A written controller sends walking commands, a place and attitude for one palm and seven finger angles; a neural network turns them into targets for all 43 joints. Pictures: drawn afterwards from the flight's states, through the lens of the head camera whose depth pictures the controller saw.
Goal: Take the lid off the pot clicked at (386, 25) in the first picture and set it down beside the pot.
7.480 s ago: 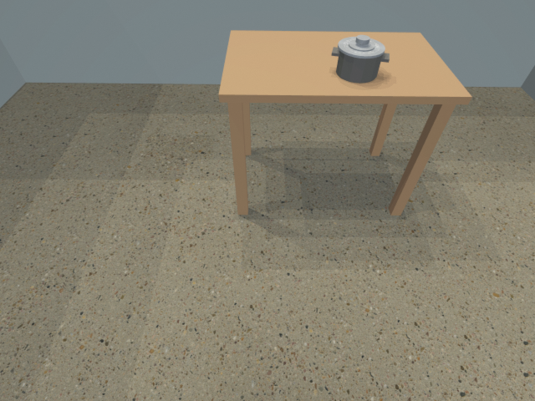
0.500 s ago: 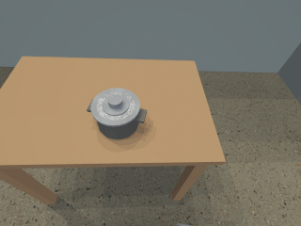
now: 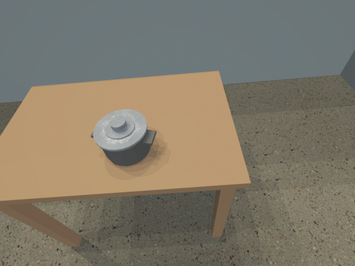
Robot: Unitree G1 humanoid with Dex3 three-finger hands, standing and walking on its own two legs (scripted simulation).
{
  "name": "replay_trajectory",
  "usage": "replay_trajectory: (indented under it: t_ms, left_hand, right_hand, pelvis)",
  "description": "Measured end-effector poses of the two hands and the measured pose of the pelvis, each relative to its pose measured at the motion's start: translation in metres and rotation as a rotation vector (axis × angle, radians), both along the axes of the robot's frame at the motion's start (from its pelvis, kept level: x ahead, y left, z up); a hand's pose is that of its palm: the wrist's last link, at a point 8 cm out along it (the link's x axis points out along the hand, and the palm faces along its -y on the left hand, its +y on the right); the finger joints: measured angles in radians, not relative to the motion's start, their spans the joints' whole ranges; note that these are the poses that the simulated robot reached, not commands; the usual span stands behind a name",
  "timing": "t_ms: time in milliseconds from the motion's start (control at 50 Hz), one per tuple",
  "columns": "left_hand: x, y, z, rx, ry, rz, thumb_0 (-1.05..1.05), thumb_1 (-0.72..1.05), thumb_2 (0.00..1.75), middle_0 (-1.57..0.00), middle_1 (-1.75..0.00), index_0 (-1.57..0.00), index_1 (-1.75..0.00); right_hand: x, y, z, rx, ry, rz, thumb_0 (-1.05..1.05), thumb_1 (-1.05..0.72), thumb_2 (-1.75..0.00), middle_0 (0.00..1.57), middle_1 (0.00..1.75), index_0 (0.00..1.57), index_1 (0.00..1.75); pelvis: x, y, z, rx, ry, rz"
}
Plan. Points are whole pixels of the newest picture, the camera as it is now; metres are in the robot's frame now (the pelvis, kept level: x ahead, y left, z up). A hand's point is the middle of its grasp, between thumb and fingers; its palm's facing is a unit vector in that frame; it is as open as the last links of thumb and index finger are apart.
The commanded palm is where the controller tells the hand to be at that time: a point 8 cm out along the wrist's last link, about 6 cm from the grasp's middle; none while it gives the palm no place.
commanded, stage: come to a stop and stand still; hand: left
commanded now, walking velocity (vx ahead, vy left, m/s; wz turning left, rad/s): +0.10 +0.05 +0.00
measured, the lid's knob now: (118, 123) +0.48 +0.22 +0.02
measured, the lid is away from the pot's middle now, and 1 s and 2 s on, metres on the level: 0.00 0.00 0.00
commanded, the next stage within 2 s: look again from close up in 0.36 s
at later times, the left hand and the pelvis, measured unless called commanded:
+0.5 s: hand out of the picture -0.04 +0.18 -0.18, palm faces +0.04 -0.98 -0.22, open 7.3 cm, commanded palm none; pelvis -0.02 +0.02 -0.01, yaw +0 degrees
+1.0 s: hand out of the picture +0.02 +0.20 -0.18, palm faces +0.03 -0.97 -0.23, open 7.3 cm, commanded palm none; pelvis -0.01 +0.01 -0.01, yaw +0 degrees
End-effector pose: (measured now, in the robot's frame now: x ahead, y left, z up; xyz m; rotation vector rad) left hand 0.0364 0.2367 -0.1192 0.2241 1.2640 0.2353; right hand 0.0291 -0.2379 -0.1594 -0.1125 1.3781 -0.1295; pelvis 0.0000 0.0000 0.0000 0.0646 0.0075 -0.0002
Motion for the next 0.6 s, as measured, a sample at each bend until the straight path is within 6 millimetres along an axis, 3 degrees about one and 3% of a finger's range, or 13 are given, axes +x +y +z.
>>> replay_trajectory:
  t_ms: [160, 260, 360, 440, 600]
  left_hand:
    - [-0.050, 0.024, -0.015, -0.029, 0.053, 0.044, 0.00, 0.91, 0.90, -0.20, -0.30, -0.20, -0.30]
    - [-0.073, 0.035, -0.031, -0.065, 0.111, 0.050, 0.00, 0.91, 0.90, -0.20, -0.30, -0.20, -0.29]
    - [-0.083, 0.026, -0.030, -0.090, 0.140, 0.047, 0.00, 0.91, 0.90, -0.19, -0.30, -0.20, -0.29]
    - [-0.084, 0.009, -0.031, -0.092, 0.157, 0.043, 0.00, 0.91, 0.90, -0.19, -0.30, -0.20, -0.29]
    - [-0.080, -0.021, -0.029, -0.096, 0.193, 0.025, 0.00, 0.92, 0.90, -0.20, -0.30, -0.20, -0.29]
  right_hand:
    - [-0.015, 0.018, 0.010, -0.032, -0.053, 0.041, 0.00, -0.91, -0.90, 0.20, 0.30, 0.20, 0.30]
    - [-0.047, 0.043, 0.010, -0.039, -0.038, 0.025, 0.00, -0.91, -0.90, 0.20, 0.30, 0.20, 0.30]
    - [-0.075, 0.064, 0.005, 0.015, 0.042, 0.002, 0.00, -0.91, -0.90, 0.20, 0.30, 0.20, 0.30]
    - [-0.085, 0.068, -0.006, 0.052, 0.090, -0.020, 0.00, -0.91, -0.90, 0.21, 0.30, 0.20, 0.30]
    - [-0.075, 0.060, -0.019, 0.084, 0.082, -0.015, 0.00, -0.91, -0.90, 0.20, 0.30, 0.20, 0.30]
  pelvis:
    - [-0.021, 0.018, -0.003, -0.027, 0.004, -0.005]
    - [-0.027, 0.029, -0.008, -0.042, 0.001, -0.003]
    - [-0.021, 0.029, -0.006, -0.031, 0.005, -0.003]
    - [-0.017, 0.022, -0.012, -0.018, 0.006, -0.006]
    - [-0.011, 0.015, -0.016, -0.057, 0.027, 0.003]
